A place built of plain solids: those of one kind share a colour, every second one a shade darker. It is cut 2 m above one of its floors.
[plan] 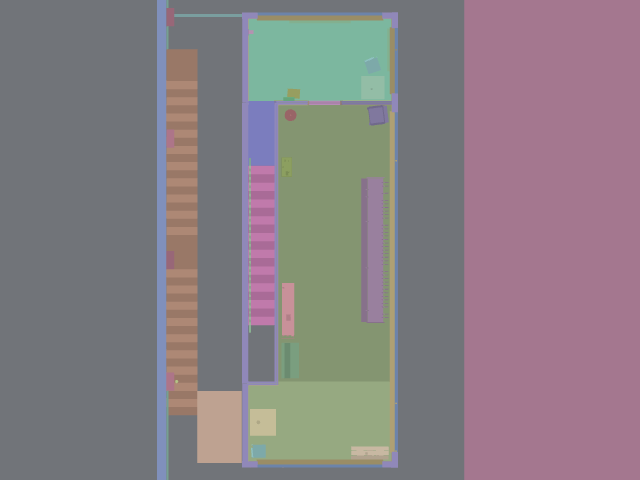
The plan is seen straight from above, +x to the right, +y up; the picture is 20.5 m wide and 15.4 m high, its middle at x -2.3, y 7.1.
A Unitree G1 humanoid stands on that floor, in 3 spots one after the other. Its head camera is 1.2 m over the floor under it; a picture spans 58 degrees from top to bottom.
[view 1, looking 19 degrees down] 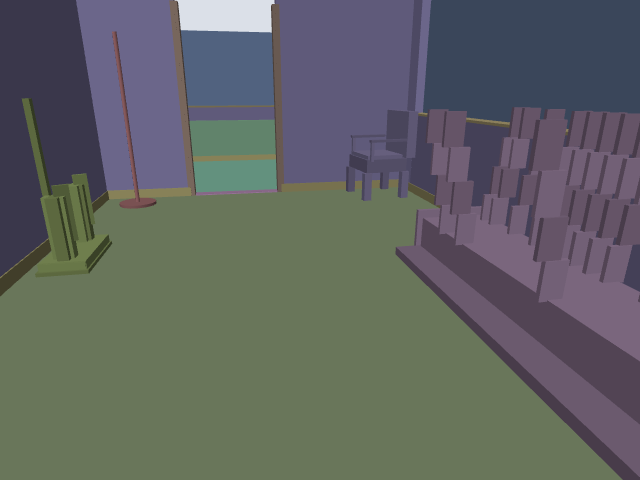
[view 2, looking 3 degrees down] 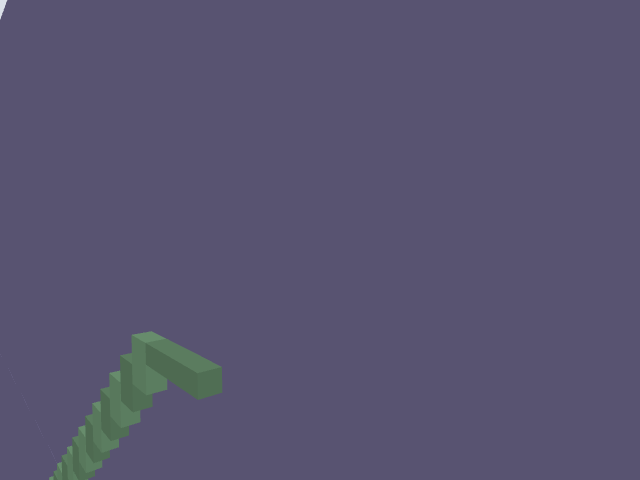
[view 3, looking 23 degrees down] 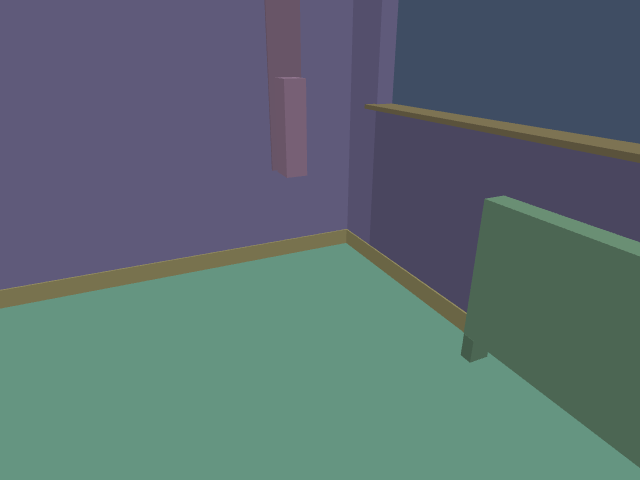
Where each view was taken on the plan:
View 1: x -2.15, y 6.10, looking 79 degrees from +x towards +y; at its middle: raised_floor_operating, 3.69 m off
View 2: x -4.18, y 10.43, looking -132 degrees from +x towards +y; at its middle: wall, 0.63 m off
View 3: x -2.15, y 12.85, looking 155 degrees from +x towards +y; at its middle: low_rail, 2.92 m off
